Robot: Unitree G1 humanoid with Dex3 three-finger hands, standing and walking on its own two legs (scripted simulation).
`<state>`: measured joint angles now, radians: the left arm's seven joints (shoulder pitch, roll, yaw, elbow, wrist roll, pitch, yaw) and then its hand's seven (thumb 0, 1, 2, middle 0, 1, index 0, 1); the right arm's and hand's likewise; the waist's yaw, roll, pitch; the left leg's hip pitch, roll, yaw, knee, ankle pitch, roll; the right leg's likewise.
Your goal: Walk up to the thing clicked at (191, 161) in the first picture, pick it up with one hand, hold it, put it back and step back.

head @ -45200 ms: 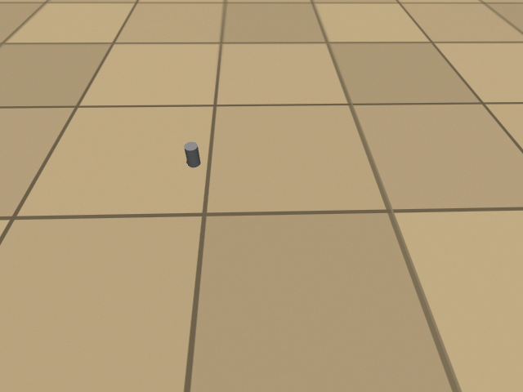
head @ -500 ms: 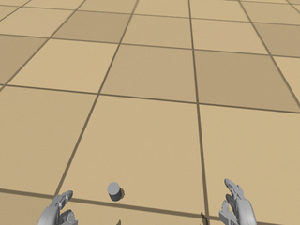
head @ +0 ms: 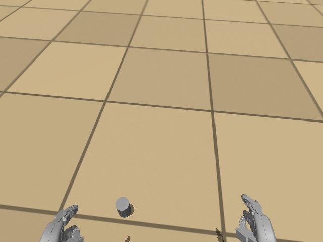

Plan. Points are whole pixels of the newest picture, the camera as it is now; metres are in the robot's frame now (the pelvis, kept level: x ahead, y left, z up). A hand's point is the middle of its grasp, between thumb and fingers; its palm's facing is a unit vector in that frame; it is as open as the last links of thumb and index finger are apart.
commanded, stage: home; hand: left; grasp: from above
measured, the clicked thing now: (123, 207) +0.42 +0.17 -0.65
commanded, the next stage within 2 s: stand in 0.42 s
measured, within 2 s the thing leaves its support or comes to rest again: neither
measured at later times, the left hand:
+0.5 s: hand out of the picture +0.16 +0.18 -0.05, palm faces +0.05 -0.98 -0.20, open 7.4 cm
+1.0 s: hand out of the picture +0.06 +0.24 -0.11, palm faces +0.05 -0.95 -0.32, open 7.4 cm
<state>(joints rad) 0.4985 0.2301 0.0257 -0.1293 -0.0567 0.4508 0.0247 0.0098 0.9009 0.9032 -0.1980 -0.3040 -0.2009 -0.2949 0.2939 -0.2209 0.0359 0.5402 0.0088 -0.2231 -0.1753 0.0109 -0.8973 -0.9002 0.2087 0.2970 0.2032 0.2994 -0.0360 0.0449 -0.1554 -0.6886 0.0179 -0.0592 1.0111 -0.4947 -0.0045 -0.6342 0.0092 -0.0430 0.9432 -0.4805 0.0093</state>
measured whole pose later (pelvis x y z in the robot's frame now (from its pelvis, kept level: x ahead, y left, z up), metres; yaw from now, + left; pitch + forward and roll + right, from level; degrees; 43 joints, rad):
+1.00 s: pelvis +0.00 +0.00 +0.05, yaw +0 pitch -2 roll +0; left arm 0.22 0.28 0.05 0.94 0.03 0.03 0.04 0.01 0.90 0.90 -0.20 -0.30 -0.20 -0.30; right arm 0.19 -0.29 -0.03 0.98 -0.04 -0.01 -0.02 0.01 -0.90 -0.90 0.21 0.30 0.20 0.30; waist 0.02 0.00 0.05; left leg -0.25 -0.01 -0.02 0.60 -0.31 0.01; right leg -0.23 -0.03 -0.01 0.59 -0.32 0.02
